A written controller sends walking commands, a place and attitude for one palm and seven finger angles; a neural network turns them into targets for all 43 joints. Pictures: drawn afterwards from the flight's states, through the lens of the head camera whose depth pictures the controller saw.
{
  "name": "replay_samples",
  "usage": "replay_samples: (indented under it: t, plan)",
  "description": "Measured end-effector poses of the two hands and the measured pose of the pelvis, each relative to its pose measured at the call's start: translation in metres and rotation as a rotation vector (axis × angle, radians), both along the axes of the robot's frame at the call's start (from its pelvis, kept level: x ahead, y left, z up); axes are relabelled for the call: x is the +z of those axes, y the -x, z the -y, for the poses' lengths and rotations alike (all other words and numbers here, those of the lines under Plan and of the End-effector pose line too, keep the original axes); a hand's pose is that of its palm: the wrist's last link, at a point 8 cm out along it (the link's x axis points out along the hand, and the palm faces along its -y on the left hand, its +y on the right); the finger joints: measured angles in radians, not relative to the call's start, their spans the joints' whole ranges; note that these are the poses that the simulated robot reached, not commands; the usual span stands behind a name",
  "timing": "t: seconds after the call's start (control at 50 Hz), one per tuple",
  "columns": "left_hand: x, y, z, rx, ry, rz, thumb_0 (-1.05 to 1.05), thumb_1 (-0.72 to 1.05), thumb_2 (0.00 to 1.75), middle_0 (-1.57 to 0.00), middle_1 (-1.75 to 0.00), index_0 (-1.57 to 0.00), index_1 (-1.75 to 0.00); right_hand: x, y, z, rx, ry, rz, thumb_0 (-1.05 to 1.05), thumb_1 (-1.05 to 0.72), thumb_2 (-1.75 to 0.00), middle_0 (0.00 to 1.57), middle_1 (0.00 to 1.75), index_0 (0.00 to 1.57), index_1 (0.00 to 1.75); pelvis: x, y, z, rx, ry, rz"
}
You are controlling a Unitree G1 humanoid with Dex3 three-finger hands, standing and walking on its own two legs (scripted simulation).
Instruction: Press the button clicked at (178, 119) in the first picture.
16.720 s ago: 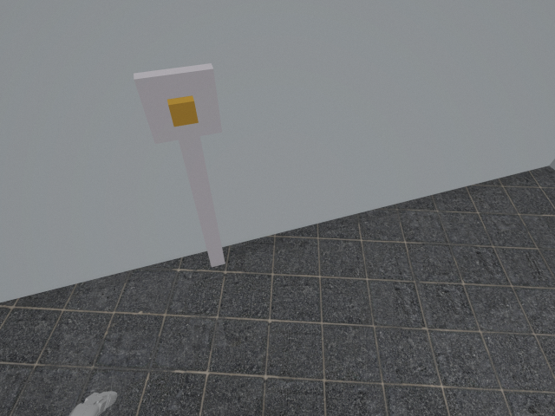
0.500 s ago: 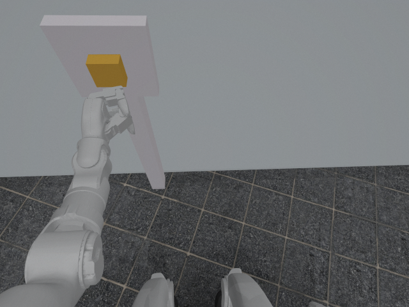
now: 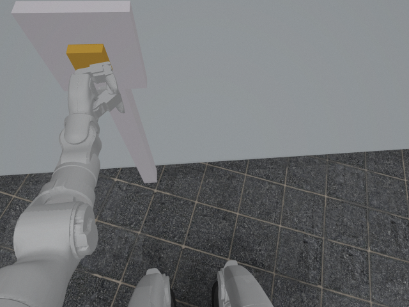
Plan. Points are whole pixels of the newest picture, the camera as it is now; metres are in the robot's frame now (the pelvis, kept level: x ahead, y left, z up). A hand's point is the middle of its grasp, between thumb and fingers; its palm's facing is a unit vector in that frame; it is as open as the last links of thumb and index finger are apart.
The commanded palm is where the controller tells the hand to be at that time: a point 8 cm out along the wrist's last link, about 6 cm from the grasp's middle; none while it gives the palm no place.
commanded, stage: press the button with the knuckle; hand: left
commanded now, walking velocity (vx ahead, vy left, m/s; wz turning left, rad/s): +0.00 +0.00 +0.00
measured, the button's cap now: (91, 59) +0.57 +0.17 +0.09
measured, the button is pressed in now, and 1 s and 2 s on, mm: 4 11 0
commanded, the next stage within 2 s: hold the button down briefly in 0.42 s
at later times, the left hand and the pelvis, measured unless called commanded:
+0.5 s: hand (116, 91) +0.52 +0.13 +0.06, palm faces -0.01 -1.00 -0.05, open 2.6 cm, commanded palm +0.53 +0.17 +0.06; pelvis -0.02 +0.01 -0.01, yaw +1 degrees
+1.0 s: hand (115, 91) +0.52 +0.13 +0.06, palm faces -0.01 -1.00 -0.04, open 2.6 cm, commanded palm +0.51 +0.17 +0.06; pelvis -0.04 +0.01 -0.02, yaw +0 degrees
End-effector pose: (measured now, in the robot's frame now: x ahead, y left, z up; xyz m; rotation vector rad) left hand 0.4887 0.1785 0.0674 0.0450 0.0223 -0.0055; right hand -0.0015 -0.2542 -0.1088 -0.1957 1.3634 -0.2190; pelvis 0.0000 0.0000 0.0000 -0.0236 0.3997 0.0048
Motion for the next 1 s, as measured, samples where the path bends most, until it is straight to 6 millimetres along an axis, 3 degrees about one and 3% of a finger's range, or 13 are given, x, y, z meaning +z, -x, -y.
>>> replay_samples:
  t: [0.36, 0.78, 1.0]
  plan:
    - [-0.005, -0.011, -0.005, -0.013, -0.006, 0.015, -0.07, 0.79, 0.97, -1.3, -1.5, -1.33, -1.5, -0.003, 0.017, 0.0, 0.027, 0.043, -0.026, 0.0, -0.9, -0.9, 0.2, 0.3, 0.21, 0.3, -0.012, 0.016, -0.005, 0.017, 0.022, -0.033]
    - [-0.004, -0.013, -0.007, -0.013, -0.003, 0.007, -0.07, 0.75, 0.99, -1.3, -1.5, -1.36, -1.5, -0.003, 0.056, -0.01, 0.015, 0.062, -0.034, 0.0, -0.9, -0.9, 0.21, 0.3, 0.21, 0.3, -0.021, 0.036, -0.012, 0.017, 0.039, -0.043]
    - [-0.005, -0.012, -0.006, -0.005, 0.006, 0.008, -0.06, 0.75, 0.98, -1.3, -1.5, -1.37, -1.5, -0.003, 0.061, -0.014, 0.022, 0.053, -0.043, 0.01, -0.9, -0.9, 0.21, 0.3, 0.21, 0.3, -0.021, 0.038, -0.015, 0.016, 0.037, -0.047]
